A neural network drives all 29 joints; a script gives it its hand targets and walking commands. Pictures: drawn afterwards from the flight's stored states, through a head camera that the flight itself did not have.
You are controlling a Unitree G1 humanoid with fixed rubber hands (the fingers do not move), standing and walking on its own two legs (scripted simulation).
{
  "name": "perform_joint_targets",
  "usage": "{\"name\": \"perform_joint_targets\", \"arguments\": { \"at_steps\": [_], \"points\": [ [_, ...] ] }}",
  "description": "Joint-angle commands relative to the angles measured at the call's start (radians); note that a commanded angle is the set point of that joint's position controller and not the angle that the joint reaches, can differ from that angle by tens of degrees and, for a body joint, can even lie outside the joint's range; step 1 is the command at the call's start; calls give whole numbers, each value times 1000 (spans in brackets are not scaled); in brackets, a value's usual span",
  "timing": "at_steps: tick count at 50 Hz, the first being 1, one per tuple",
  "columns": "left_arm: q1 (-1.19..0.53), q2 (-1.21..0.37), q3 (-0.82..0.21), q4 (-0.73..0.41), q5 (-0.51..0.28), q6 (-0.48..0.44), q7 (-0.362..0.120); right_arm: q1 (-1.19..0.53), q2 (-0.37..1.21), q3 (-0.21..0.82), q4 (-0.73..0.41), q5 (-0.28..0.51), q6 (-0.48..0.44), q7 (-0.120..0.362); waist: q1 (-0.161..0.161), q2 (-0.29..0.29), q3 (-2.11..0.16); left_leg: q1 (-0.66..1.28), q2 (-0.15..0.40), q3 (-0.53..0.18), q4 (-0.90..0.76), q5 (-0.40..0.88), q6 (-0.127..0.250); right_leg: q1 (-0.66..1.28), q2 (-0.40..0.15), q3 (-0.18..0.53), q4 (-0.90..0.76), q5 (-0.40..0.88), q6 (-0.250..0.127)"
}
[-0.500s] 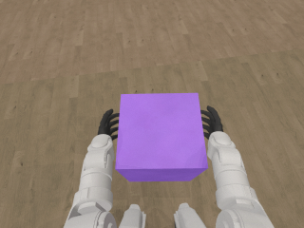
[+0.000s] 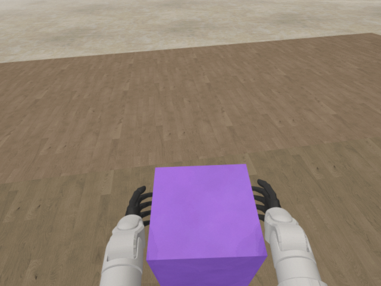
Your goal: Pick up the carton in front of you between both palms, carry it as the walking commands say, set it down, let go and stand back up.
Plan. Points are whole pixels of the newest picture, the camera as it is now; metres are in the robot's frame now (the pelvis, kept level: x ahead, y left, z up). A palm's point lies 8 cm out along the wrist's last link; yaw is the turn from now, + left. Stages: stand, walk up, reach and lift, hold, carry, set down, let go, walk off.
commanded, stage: reach and lift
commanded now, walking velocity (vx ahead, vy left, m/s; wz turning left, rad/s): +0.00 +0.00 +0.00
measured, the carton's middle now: (202, 230) +0.30 +0.00 -0.05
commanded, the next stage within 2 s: hold in 0.96 s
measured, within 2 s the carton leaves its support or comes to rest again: neither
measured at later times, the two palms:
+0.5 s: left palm (132, 218) +0.29 +0.15 +0.03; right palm (273, 211) +0.29 -0.15 +0.03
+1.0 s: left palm (131, 215) +0.29 +0.15 +0.04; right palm (274, 207) +0.29 -0.15 +0.04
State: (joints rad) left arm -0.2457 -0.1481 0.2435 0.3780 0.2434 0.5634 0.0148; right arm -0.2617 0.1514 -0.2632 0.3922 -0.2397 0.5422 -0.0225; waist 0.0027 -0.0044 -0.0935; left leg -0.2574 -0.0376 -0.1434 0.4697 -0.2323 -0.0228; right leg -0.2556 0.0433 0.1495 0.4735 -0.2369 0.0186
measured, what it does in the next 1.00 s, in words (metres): stands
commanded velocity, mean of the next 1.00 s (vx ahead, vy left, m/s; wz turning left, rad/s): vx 0.00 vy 0.00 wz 0.00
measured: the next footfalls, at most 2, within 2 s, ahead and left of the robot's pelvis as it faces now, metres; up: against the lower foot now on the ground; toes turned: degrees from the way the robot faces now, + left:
none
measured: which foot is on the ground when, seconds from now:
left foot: down 0.00-1.00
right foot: down 0.00-1.00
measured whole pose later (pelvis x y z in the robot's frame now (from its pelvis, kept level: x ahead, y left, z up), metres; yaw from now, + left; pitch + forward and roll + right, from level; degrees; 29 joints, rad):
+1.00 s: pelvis +0.00 +0.00 +0.01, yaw +0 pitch -5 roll +0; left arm -0.24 -0.15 0.21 0.26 0.27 0.71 0.00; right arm -0.26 0.15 -0.23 0.27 -0.27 0.69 0.00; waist 0.00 0.00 0.00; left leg -0.08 -0.03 -0.14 0.36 -0.20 -0.02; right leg -0.08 0.03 0.14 0.36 -0.20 0.02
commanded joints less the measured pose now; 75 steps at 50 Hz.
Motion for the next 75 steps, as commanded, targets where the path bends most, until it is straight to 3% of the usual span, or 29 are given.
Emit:
{"name": "perform_joint_targets", "arguments": {
  "at_steps": [1,5,14,35,47,52,59,75],
  "points": [
    [-486,-946,-533,-1,-188,11,-252,-432,974,538,43,179,39,263,3,2,-128,111,-62,80,-94,134,7,97,58,-77,-99,140,-4],
    [-558,-947,-491,22,-171,20,-266,-507,974,494,66,161,48,278,3,1,-81,102,-56,87,-98,35,16,77,51,-85,-105,37,-8],
    [-654,-974,-514,2,-183,21,-275,-599,998,514,47,171,48,283,0,1,-159,135,-58,93,-86,45,13,116,51,-89,-94,47,-7],
    [-509,-942,-551,-112,-208,67,-258,-458,956,550,-71,195,93,272,1,6,-173,235,-66,82,-131,252,-2,207,63,-87,-132,255,5],
    [-493,-928,-570,-161,-223,94,-257,-439,951,569,-121,209,122,268,2,1,-152,246,-71,80,-141,259,-1,227,63,-82,-145,269,8],
    [-492,-938,-642,-251,-268,122,-252,-435,953,637,-212,249,151,262,-5,2,-199,285,-71,72,-148,319,-3,268,64,-76,-155,335,11],
    [-479,-886,-563,-197,-221,172,-246,-433,897,564,-163,210,198,262,-2,1,-51,236,-65,84,-182,148,4,217,58,-89,-184,158,3],
    [-594,-929,-558,-151,-222,159,-261,-547,933,556,-118,210,184,277,-3,3,-99,235,-60,88,-163,96,3,205,55,-94,-169,97,-1]
  ]
}}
